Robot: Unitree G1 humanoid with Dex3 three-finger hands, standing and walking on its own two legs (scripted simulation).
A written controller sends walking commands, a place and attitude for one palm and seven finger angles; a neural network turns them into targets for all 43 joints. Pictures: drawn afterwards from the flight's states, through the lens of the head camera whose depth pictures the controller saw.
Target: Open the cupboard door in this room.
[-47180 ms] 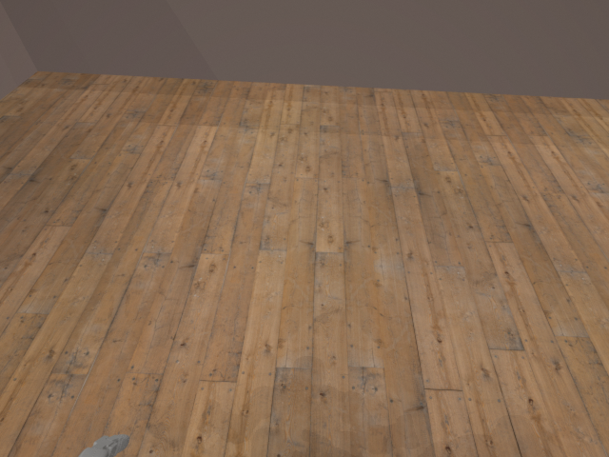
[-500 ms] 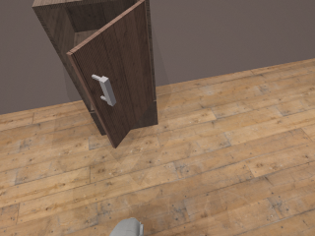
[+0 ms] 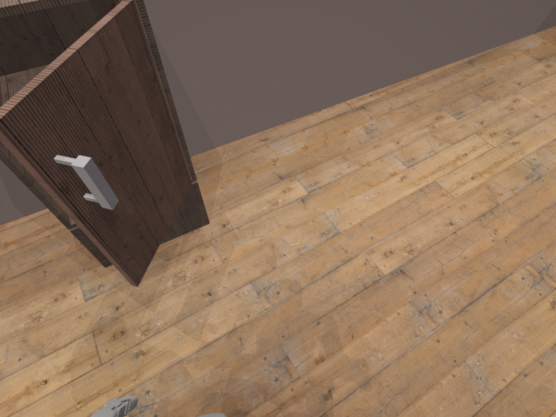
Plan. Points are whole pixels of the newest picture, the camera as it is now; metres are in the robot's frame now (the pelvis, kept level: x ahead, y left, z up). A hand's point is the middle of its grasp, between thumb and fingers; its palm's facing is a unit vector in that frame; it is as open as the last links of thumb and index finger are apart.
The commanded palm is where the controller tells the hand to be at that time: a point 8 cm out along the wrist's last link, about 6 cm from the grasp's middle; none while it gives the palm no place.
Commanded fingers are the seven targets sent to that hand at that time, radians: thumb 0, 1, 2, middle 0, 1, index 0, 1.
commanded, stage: walk to a spot facing it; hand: left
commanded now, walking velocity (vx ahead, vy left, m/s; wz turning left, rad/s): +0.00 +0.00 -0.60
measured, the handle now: (86, 182) +0.48 +0.40 -0.02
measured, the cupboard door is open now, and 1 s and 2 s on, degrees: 47 47 47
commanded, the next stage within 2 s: turn to face it in 2.00 s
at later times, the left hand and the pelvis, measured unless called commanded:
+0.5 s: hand (188, 377) +0.18 +0.17 -0.15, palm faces -0.31 -0.93 -0.19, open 7.3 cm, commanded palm none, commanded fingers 0.00 0.90 0.90 -0.20 -0.30 -0.20 -0.30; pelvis +0.02 +0.00 +0.02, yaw -19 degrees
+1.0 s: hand (254, 305) +0.32 +0.07 -0.17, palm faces -0.56 -0.81 -0.18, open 7.3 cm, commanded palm none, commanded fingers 0.00 0.90 0.90 -0.20 -0.30 -0.20 -0.30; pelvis +0.18 -0.08 +0.00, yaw -36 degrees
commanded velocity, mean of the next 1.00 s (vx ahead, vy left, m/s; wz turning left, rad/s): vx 0.24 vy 0.00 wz -0.55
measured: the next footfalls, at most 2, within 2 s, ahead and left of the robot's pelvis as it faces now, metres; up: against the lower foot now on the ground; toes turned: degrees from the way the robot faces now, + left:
left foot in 0.28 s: +0.09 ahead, +0.13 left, +0.00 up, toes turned -9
right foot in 0.60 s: +0.03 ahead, -0.16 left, +0.00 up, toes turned -27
